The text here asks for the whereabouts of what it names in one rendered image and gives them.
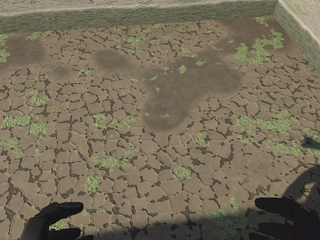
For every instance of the left robot hand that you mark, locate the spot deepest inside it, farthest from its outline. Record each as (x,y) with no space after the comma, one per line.
(37,227)

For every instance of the right robot hand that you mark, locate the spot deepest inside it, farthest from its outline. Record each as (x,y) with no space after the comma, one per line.
(306,224)

